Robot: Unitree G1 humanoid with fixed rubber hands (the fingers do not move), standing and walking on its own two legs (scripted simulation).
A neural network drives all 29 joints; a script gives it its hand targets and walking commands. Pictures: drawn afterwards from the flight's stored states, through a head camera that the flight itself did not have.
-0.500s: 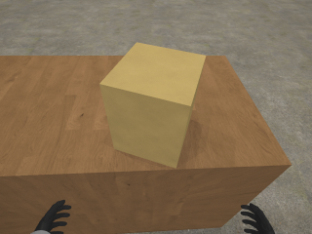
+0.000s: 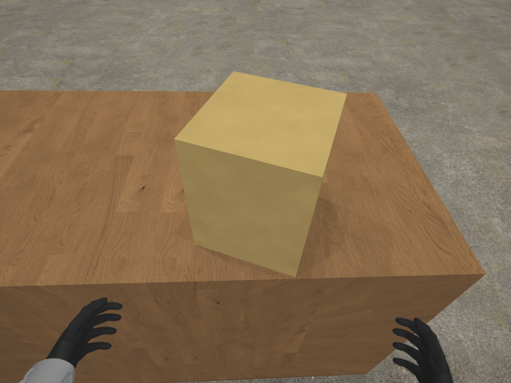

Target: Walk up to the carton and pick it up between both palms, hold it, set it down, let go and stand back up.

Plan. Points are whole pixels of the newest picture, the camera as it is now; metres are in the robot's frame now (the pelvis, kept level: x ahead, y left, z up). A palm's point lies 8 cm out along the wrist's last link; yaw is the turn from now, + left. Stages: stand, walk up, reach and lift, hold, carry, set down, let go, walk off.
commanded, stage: reach and lift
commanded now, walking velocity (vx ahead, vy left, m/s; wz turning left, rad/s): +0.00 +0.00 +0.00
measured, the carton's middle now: (264, 174) +0.46 +0.04 +0.09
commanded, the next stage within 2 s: none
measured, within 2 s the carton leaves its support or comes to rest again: neither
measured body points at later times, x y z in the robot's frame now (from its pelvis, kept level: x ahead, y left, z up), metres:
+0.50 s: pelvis +0.01 +0.01 +0.00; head +0.02 +0.03 +0.45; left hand +0.20 +0.27 +0.06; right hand +0.20 -0.17 +0.06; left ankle +0.04 +0.11 -0.74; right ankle +0.01 -0.16 -0.74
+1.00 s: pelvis +0.01 +0.01 +0.00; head +0.01 +0.03 +0.45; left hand +0.26 +0.26 +0.11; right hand +0.24 -0.15 +0.10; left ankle +0.04 +0.11 -0.74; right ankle +0.01 -0.16 -0.74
